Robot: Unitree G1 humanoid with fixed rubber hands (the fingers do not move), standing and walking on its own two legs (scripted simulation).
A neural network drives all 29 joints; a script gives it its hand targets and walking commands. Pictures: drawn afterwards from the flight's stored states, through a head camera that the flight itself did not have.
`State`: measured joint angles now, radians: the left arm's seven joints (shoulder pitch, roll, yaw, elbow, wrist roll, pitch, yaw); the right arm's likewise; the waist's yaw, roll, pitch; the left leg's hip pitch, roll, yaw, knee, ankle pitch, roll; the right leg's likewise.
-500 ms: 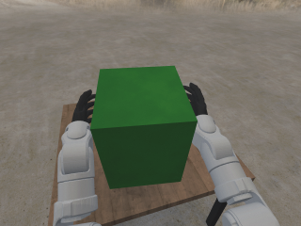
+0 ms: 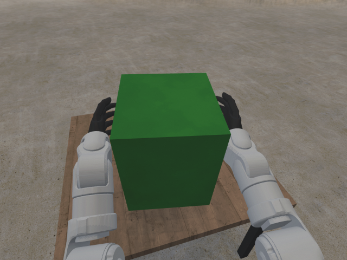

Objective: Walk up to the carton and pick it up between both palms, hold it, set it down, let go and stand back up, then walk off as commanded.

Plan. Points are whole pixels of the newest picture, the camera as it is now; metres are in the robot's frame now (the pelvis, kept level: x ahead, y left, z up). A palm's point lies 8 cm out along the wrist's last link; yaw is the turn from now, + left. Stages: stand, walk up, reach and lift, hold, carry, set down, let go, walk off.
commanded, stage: hold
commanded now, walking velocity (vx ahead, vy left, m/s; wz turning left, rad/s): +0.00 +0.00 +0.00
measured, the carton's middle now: (167, 142) +0.38 +0.00 +0.13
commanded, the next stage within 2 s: none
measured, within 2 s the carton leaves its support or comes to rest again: neither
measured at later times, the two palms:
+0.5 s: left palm (93, 141) +0.33 +0.15 +0.19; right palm (234, 133) +0.33 -0.14 +0.18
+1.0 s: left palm (91, 135) +0.35 +0.16 +0.18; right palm (226, 125) +0.36 -0.13 +0.18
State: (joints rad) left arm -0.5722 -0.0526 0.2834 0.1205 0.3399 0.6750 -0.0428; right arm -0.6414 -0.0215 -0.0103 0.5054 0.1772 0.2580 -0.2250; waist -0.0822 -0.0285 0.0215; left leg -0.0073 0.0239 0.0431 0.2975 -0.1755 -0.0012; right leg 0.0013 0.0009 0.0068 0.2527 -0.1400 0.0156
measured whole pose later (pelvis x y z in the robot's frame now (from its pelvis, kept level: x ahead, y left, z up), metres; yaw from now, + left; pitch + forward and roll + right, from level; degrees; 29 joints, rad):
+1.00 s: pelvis +0.00 +0.00 +0.00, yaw +0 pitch -7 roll -1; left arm -0.50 -0.03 0.27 0.01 0.32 0.69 -0.04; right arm -0.63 -0.02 0.05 0.45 0.23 0.25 -0.26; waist -0.09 -0.03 0.02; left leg -0.01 0.02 0.04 0.30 -0.18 0.00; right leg 0.01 0.00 0.01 0.25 -0.14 0.02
